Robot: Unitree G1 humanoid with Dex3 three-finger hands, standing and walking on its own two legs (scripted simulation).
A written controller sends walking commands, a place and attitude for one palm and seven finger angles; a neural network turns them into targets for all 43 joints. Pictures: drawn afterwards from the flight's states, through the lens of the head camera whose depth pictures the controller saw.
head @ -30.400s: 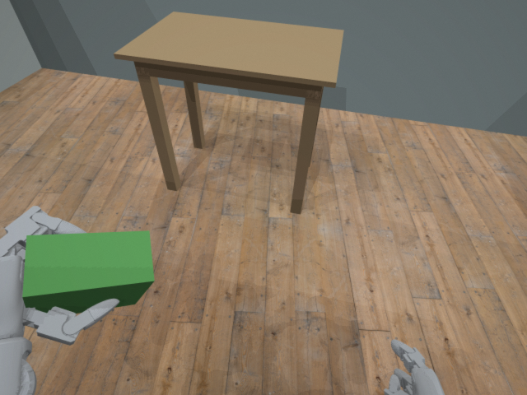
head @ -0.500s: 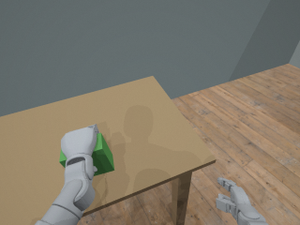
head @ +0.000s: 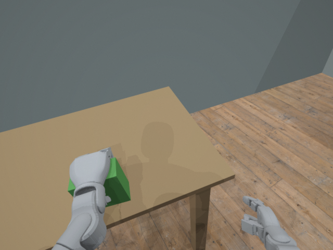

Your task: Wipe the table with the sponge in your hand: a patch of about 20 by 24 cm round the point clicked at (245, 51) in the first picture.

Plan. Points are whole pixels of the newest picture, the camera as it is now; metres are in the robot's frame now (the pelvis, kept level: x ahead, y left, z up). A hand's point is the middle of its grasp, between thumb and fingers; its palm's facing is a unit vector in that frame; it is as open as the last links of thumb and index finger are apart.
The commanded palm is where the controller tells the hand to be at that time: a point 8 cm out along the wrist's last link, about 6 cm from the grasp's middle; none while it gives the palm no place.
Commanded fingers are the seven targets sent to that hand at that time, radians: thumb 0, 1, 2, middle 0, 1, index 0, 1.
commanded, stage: slide across to the third lane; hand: left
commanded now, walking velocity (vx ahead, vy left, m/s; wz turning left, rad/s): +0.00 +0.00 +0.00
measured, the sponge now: (104, 189) +0.26 +0.21 +0.02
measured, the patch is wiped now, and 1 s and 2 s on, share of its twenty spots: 0.90 0.90 1.00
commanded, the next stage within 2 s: wipe forward along the third lane in 0.48 s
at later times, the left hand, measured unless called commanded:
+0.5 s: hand (122, 174) +0.28 +0.16 +0.06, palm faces +0.04 -0.08 -1.00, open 10.2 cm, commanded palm +0.24 +0.14 +0.11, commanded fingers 0.00 0.10 1.30 -1.20 -1.60 -1.20 -1.60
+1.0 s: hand (126, 163) +0.32 +0.16 +0.06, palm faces +0.00 -0.06 -1.00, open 10.2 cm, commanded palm +0.29 +0.16 +0.10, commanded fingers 0.00 0.10 1.30 -1.20 -1.60 -1.20 -1.60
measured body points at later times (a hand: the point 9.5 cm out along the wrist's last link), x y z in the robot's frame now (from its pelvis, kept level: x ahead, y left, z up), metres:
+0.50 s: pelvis -0.01 -0.01 +0.00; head -0.06 -0.07 +0.44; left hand +0.27 +0.16 +0.12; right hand +0.24 -0.21 -0.08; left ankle +0.03 +0.11 -0.73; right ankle -0.03 -0.07 -0.73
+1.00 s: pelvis -0.02 -0.03 +0.00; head -0.06 -0.07 +0.44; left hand +0.31 +0.16 +0.12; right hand +0.21 -0.25 -0.09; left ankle +0.03 +0.10 -0.73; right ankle -0.03 -0.07 -0.73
